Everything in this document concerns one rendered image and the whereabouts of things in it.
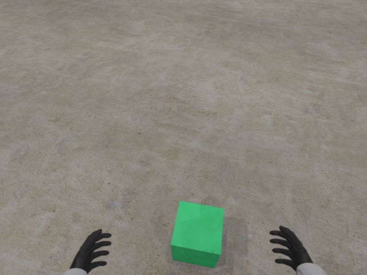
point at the robot left hand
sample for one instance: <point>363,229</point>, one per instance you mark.
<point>86,254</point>

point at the robot right hand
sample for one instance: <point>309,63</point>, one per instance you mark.
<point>296,251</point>

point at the carton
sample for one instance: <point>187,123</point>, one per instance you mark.
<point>197,234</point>

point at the robot right forearm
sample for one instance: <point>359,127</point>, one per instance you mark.
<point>309,269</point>

